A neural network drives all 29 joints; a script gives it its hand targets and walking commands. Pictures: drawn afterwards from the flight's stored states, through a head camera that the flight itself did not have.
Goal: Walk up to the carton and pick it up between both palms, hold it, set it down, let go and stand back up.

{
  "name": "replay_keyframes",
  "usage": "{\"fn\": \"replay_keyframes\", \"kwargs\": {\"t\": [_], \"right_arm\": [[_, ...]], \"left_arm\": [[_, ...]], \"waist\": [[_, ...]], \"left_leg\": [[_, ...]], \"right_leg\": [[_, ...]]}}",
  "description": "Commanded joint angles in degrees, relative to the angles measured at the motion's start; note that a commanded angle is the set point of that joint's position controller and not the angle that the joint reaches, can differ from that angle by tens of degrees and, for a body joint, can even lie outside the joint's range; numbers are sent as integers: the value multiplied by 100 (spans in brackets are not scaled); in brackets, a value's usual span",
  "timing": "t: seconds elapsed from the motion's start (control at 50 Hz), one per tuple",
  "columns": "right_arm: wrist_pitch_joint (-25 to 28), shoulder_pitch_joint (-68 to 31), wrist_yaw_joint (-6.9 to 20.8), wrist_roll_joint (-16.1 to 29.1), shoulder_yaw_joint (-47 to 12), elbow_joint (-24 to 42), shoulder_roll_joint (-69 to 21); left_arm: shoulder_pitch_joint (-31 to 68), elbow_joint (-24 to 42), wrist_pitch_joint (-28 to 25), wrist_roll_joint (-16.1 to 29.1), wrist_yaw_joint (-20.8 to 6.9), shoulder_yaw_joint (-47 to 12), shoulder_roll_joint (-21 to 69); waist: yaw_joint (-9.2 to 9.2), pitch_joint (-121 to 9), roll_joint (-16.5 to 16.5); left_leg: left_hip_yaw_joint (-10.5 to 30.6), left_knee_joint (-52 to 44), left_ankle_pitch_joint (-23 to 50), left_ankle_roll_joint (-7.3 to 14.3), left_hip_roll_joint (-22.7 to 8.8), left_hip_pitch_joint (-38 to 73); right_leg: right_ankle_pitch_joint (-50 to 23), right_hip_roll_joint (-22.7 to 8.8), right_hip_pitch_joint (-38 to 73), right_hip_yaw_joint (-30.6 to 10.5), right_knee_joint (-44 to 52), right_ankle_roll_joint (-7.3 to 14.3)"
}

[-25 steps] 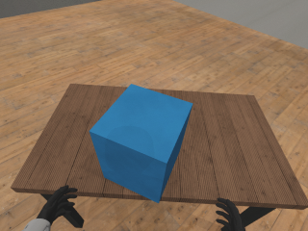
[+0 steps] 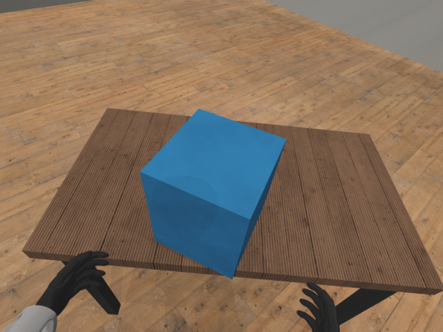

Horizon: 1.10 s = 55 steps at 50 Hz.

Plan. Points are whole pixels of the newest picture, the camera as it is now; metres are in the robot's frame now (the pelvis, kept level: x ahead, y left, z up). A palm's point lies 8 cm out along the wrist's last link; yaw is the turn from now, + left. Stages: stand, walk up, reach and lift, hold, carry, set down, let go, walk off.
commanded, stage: reach and lift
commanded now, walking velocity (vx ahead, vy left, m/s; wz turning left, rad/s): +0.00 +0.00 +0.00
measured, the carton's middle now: (215, 194) +0.40 +0.06 +0.00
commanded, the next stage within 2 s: none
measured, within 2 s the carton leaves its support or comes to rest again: neither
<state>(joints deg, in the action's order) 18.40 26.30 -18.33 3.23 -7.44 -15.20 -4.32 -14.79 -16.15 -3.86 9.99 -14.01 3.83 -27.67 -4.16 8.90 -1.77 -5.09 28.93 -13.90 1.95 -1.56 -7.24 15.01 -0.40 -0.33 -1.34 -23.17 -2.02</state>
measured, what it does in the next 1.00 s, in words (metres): stands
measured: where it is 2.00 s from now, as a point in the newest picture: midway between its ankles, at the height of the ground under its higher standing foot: outside the picture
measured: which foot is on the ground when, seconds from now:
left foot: down 0.00-1.00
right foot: down 0.00-1.00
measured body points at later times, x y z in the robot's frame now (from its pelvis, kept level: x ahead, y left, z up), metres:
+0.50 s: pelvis +0.00 +0.03 +0.00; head +0.02 +0.08 +0.44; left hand +0.20 +0.30 +0.00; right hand +0.17 -0.12 +0.01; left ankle +0.03 +0.09 -0.74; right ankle -0.02 -0.15 -0.74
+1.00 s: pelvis +0.03 +0.00 +0.01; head +0.04 +0.03 +0.45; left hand +0.27 +0.27 +0.05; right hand +0.24 -0.15 +0.04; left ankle +0.03 +0.09 -0.74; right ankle -0.01 -0.15 -0.74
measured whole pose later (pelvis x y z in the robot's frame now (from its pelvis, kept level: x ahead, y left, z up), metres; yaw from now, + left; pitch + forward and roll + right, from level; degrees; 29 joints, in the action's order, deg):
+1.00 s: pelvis +0.03 +0.00 +0.01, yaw +0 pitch -7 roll -2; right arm 5.0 21.0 -25.7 6.0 -9.9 2.8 -4.5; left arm -7.0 -3.0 4.1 13.8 -14.2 4.0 -29.5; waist -3.6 8.3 -1.9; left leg -5.2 25.4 -14.4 1.5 -1.8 -4.6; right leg 13.5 -0.1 3.8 -1.4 -16.2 -2.0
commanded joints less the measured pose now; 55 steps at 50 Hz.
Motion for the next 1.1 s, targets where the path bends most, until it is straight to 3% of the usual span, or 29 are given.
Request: {"fn": "replay_keyframes", "kwargs": {"t": [0.0,0.08,0.1,0.16,0.24,0.38,0.44,0.52,0.66,0.8,0.92,1.08], "right_arm": [[235,279,-181,-21,-130,818,-186],[352,342,-330,-49,-163,1046,-323],[377,839,-433,-50,-400,1388,-321],[435,798,-511,-14,-379,1405,-398],[458,918,-596,-34,-425,1517,-468],[190,263,-436,96,-87,1748,-120],[-95,155,-408,118,-14,1702,-6],[-483,-84,-417,150,27,1760,31],[-1000,-303,-496,211,13,2151,92],[-1142,-434,-591,247,-118,2444,71],[-1227,-652,-753,253,-307,2518,-43],[-1558,-1164,-1116,307,-600,2522,-134]], "left_arm": [[207,868,-181,82,-61,341,-966],[202,1053,-245,215,-102,318,-1083],[8,1073,-314,381,-174,202,-1204],[49,1271,-347,406,-199,243,-1195],[51,1410,-411,481,-201,130,-1270],[153,1896,-324,584,-2,-133,-1235],[127,1836,-316,599,78,-152,-1245],[234,1832,-242,679,150,-153,-1201],[457,1932,90,675,138,-12,-1035],[839,2083,431,477,57,256,-970],[1397,1981,715,378,-19,415,-1005],[2121,1621,1122,303,-172,572,-1170]], "waist": [[39,-91,820],[51,-75,858],[-25,-131,473],[-64,-89,876],[25,35,1045],[108,-160,1479],[115,-298,1391],[100,-341,1204],[125,-342,965],[114,-643,892],[147,-804,762],[213,-803,435]], "left_leg": [[254,-242,336,-304,-294,605],[318,-224,22,-273,-337,352],[419,-179,-75,-223,-375,598],[467,-126,31,-287,-371,662],[595,-157,-271,-265,-447,358],[888,-848,-636,-314,-683,-311],[881,-1079,-677,-247,-741,-563],[877,-1098,-352,-261,-734,-254],[743,-763,915,-320,-597,753],[631,-486,1911,-327,-469,1529],[490,-487,1822,-281,-383,1766],[281,-742,956,-175,-248,1579]], "right_leg": [[266,-183,-1361,59,436,408],[445,-214,-1298,44,346,427],[318,-90,-1227,214,494,387],[400,-58,-1395,176,477,461],[536,-22,-1274,178,354,550],[286,111,-340,-5,77,605],[74,100,170,-46,-1,545],[-10,13,67,-61,209,512],[-239,-63,-642,28,676,498],[-866,-107,-935,79,917,423],[-1405,-226,-940,106,998,265],[-2328,-418,-713,161,942,-166]]}}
